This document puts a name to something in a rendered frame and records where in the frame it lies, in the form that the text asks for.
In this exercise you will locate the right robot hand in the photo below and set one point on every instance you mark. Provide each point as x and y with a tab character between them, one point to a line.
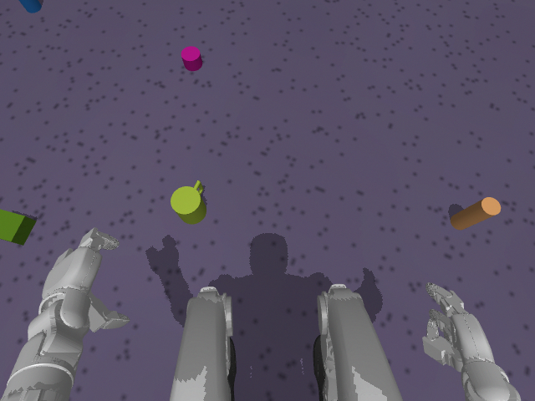
464	340

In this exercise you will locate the left robot arm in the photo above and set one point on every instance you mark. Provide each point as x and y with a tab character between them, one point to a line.
46	366

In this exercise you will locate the right robot arm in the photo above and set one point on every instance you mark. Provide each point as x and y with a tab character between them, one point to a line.
485	381

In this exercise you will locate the left robot hand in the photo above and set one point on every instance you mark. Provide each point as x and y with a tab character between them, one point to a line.
77	269

